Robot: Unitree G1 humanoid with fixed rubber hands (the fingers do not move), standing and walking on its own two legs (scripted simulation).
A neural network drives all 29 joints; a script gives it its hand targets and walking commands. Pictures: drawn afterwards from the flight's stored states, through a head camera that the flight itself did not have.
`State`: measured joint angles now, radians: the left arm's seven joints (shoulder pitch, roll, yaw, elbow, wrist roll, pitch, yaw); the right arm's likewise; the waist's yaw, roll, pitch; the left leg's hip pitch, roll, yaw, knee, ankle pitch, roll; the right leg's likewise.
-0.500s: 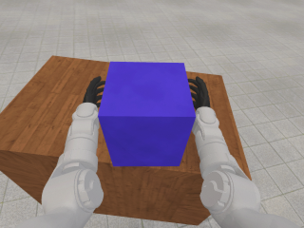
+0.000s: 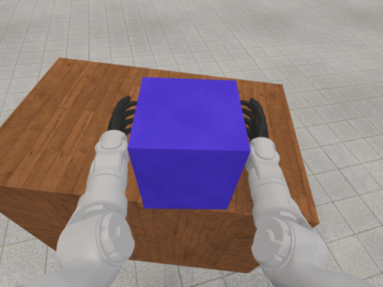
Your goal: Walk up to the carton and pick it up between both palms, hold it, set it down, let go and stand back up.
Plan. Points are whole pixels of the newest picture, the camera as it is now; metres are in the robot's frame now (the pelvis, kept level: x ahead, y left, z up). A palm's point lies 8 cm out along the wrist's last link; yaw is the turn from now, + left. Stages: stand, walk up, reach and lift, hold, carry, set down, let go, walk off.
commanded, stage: set down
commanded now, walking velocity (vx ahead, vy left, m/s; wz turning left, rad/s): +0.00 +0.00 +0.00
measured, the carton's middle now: (187, 147) +0.43 +0.05 +0.03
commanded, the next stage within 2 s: none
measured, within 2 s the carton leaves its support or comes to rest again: neither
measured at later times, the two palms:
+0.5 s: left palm (116, 132) +0.41 +0.20 +0.09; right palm (257, 136) +0.42 -0.10 +0.10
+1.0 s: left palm (121, 132) +0.41 +0.20 +0.08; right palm (260, 139) +0.42 -0.11 +0.09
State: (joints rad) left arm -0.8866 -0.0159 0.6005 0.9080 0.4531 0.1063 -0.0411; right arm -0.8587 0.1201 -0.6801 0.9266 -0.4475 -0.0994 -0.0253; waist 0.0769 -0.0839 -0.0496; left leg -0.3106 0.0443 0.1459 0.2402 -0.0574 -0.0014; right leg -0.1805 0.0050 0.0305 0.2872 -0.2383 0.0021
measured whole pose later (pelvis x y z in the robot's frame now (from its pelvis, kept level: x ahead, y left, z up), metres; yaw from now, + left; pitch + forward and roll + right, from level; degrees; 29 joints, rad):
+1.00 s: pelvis +0.00 +0.00 +0.00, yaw +0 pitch +6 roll +1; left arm -0.89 -0.06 0.71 0.86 0.54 0.05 -0.09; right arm -0.83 0.16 -0.71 0.81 -0.52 -0.09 0.01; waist 0.07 -0.08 0.00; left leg -0.28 0.04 0.15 0.22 -0.05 0.00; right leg -0.16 0.00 0.03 0.30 -0.24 0.01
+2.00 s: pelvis -0.01 +0.01 -0.01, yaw +0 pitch +20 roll -2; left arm -1.01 0.23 0.18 1.36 -0.03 -0.17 0.08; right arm -0.97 -0.12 -0.12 1.25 0.11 -0.10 -0.12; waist 0.05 -0.05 -0.24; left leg -0.66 0.09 0.11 0.43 -0.10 0.00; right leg -0.48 0.04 0.00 0.38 -0.24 0.00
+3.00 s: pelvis -0.03 +0.00 -0.01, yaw +2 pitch +14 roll -2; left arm -1.28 0.45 -0.12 1.31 -0.33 0.20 0.04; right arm -1.29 -0.33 0.06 1.34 0.44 0.21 -0.07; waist -0.01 -0.06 -0.21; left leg -0.57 0.07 0.08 0.38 -0.06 0.00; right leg -0.39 0.03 -0.04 0.38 -0.23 -0.01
